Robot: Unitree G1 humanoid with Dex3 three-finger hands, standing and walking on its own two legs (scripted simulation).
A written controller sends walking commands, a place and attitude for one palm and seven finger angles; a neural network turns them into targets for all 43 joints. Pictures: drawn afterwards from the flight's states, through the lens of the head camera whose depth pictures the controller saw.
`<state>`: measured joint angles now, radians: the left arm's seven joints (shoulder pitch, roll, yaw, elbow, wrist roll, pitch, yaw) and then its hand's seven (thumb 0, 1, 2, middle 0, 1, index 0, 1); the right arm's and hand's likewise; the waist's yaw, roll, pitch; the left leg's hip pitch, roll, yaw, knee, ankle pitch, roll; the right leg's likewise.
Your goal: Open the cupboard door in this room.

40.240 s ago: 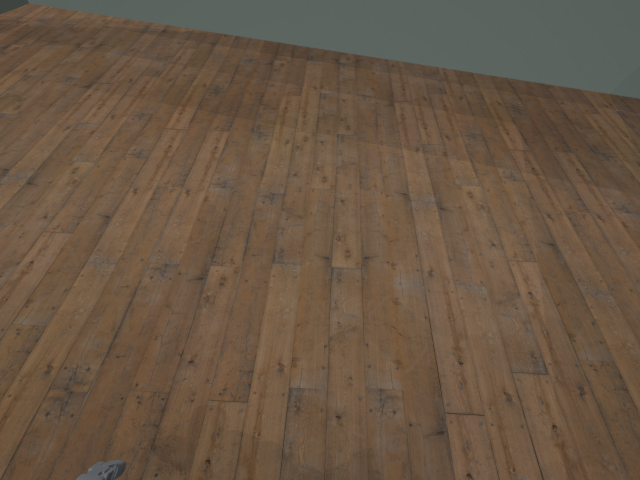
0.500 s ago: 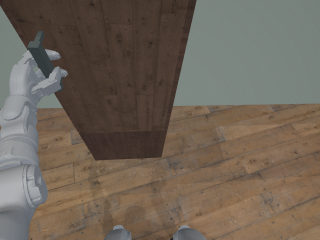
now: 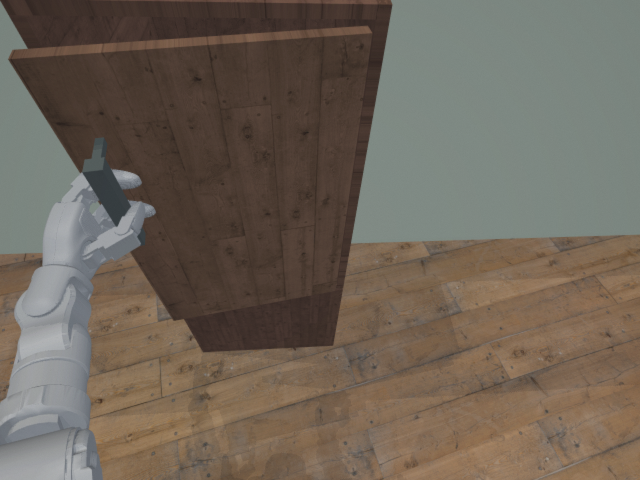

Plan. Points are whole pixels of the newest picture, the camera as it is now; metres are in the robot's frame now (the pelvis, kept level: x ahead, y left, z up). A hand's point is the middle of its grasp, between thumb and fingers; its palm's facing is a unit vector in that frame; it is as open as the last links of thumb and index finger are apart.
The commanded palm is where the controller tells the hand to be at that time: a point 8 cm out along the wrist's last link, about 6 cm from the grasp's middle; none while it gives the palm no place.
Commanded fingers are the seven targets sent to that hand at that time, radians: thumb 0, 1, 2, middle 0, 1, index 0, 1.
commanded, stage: pull the door open along its arc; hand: left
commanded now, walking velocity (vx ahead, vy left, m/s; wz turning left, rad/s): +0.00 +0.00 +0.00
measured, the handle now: (119, 195) +0.46 +0.25 +0.09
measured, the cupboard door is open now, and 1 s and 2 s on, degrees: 9 47 51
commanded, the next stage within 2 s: open thumb and fingers to let go in 0.62 s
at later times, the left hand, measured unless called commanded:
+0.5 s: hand (200, 320) +0.28 +0.13 +0.09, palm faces +0.47 -0.88 +0.02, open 6.0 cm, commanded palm +0.22 +0.15 +0.09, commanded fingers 0.00 0.90 0.90 -0.40 -1.35 -0.40 -1.35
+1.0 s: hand (236, 348) +0.25 +0.09 +0.09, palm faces +0.44 -0.90 +0.01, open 7.6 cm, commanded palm +0.20 +0.12 +0.09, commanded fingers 0.00 -0.15 0.45 -0.32 -1.24 -0.32 -1.24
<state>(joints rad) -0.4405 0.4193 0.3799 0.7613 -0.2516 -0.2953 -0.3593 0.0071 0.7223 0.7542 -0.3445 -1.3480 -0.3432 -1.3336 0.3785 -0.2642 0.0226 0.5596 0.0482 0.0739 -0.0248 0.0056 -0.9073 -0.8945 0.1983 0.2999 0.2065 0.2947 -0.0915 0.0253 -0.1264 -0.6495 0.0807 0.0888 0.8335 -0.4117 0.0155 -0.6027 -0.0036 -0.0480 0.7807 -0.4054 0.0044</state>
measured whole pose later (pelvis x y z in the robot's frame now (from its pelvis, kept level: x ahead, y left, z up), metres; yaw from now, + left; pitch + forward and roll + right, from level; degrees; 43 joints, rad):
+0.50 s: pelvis +0.00 -0.02 +0.01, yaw +4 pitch +5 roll +0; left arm 0.11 -0.05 -0.07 -0.01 0.01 -0.07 0.44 0.00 0.71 0.80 -0.31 -1.32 -0.33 -1.31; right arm 0.19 -0.18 0.04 0.52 -0.04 0.05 0.02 0.01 -0.91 -0.89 0.20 0.30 0.21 0.29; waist 0.01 0.03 -0.10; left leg -0.49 0.05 0.03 0.78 -0.38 -0.01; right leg -0.43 -0.03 -0.11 0.76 -0.43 -0.02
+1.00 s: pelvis -0.01 -0.04 +0.01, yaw +5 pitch +3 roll +0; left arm 0.21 -0.05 -0.16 -0.05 0.02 -0.12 0.47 0.01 0.41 0.69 -0.36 -1.31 -0.37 -1.30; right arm 0.20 -0.19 0.03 0.56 -0.05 0.05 -0.02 0.01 -0.91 -0.90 0.20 0.30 0.20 0.29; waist 0.00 0.03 -0.08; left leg -0.45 0.05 0.01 0.76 -0.36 -0.03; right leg -0.40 -0.02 -0.13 0.77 -0.43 -0.04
